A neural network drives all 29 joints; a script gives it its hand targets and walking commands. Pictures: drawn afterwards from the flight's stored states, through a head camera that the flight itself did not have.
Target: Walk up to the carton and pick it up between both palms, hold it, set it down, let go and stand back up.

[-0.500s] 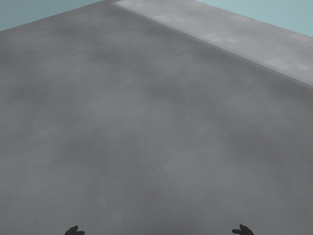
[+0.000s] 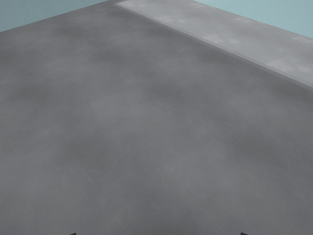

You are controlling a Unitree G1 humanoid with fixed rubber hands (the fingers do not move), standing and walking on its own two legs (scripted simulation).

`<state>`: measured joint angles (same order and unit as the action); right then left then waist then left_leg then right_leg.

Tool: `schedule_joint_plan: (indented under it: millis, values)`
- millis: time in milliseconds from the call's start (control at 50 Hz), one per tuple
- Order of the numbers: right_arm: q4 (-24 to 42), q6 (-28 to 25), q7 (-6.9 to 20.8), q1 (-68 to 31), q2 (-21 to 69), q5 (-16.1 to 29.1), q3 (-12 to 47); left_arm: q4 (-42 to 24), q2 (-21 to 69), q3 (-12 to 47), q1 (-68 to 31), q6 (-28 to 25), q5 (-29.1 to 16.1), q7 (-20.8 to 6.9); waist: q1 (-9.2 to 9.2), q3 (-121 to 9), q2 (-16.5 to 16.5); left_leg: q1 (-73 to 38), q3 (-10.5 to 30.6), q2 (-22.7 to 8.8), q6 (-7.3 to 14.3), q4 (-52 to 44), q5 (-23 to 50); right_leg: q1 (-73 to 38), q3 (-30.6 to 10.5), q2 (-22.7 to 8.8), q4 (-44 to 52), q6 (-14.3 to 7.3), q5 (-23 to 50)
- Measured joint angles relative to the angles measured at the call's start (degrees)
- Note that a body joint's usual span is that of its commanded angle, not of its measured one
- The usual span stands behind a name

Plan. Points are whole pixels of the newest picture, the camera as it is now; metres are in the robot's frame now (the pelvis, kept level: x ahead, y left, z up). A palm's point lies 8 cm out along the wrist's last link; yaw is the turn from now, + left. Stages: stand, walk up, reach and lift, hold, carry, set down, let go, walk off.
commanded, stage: stand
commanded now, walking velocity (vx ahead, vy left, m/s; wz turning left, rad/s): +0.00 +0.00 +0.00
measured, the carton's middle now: out of the picture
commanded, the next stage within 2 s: walk up in 1.72 s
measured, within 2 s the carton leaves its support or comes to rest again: neither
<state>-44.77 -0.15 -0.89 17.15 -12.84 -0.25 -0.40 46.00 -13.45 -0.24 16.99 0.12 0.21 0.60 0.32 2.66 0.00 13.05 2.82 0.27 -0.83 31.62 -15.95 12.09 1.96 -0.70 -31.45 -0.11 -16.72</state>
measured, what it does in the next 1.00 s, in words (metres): stands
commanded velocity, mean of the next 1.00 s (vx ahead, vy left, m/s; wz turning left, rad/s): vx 0.00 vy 0.00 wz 0.00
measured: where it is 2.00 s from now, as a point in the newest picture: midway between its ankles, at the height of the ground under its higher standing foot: outside the picture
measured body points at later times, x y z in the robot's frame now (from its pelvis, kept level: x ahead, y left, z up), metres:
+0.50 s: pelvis +0.00 +0.00 +0.00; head +0.00 +0.00 +0.45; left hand +0.05 +0.25 -0.13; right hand +0.06 -0.25 -0.13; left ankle +0.01 +0.13 -0.73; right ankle +0.00 -0.12 -0.73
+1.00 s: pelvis +0.00 +0.00 +0.01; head +0.01 +0.00 +0.45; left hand +0.02 +0.25 -0.14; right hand +0.04 -0.25 -0.14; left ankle +0.01 +0.13 -0.73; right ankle +0.00 -0.12 -0.73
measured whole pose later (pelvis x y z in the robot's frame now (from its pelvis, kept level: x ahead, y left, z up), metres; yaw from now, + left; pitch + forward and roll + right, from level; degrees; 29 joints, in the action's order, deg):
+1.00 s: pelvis +0.00 +0.00 +0.01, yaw +1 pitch -2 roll +0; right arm -53.9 -0.2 -1.8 17.2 -12.1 -0.1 0.4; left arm 53.8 -12.7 0.7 18.2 0.0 -0.2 1.6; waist 0.3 2.7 -0.2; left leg 11.7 3.7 0.0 -1.3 27.9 -13.8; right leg 10.4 2.4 -0.5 -27.6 -0.3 -14.8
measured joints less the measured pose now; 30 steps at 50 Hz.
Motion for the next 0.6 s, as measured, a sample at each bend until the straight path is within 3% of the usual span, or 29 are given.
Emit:
schedule_joint_plan:
  millis: [600]
  values:
    - [-5.8,0.0,-0.6,0.0,0.2,0.1,0.5,4.9,0.1,0.5,0.6,0.0,-0.3,0.7,0.05,0.0,-0.1,-1.2,0.9,-0.1,-0.3,-2.5,1.5,-1.5,0.6,0.1,2.7,-0.2,1.3]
